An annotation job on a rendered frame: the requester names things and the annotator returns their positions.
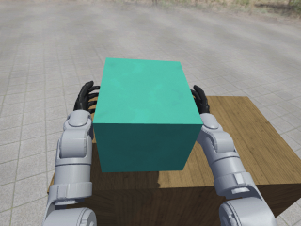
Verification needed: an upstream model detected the carton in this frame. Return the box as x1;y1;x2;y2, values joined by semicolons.
92;57;203;172

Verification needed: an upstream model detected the left robot upper arm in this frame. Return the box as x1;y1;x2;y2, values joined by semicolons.
43;207;97;226

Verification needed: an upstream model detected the left robot forearm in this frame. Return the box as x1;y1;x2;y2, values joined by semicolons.
41;109;94;226

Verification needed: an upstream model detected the right robot hand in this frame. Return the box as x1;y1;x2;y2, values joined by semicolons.
190;85;210;115

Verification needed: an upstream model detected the pedestal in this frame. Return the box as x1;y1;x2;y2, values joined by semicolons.
47;95;301;226

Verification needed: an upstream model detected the right robot upper arm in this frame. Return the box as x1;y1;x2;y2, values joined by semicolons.
218;196;277;226

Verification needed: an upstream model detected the left robot hand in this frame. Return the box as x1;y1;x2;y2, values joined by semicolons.
73;81;100;114

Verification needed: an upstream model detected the right robot forearm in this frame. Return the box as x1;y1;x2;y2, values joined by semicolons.
196;113;277;225

